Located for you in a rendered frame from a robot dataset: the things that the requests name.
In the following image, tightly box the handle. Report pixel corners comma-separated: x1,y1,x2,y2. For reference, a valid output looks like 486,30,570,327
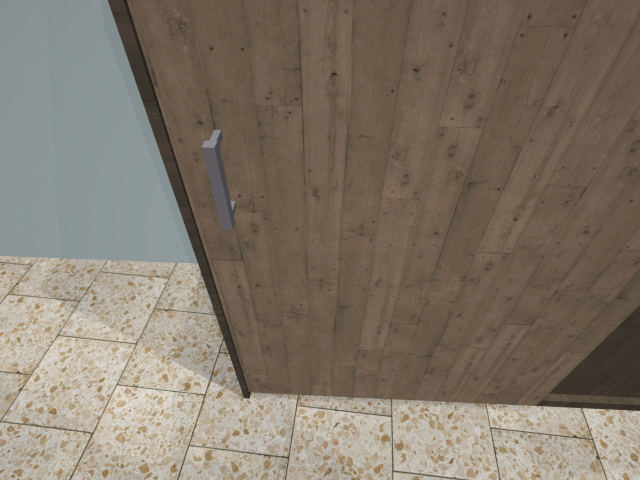
201,130,237,230

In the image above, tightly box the wardrobe door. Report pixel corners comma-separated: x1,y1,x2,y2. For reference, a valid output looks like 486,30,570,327
550,306,640,398
127,0,640,406

